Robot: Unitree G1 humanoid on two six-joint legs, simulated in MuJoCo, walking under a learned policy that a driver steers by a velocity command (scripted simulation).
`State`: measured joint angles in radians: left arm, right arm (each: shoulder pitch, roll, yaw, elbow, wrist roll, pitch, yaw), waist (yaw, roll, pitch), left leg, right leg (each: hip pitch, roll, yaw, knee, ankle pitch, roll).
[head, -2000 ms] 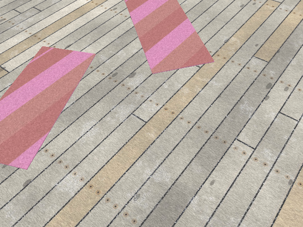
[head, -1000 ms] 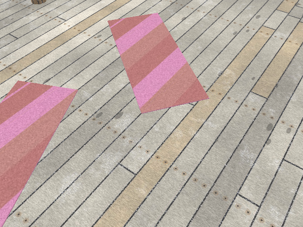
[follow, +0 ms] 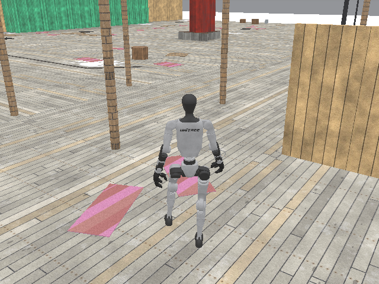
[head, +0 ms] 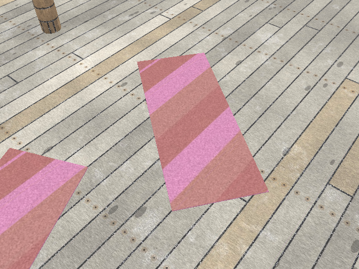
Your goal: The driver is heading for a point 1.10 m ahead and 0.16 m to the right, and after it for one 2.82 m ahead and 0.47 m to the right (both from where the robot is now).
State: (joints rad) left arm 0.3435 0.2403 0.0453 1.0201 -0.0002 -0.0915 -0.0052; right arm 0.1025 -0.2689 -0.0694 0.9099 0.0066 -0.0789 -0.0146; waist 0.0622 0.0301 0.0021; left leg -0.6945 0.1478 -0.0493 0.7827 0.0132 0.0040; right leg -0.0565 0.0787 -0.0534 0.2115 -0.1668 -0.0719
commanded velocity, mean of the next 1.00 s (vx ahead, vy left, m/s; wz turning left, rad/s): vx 0.50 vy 0.00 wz -0.21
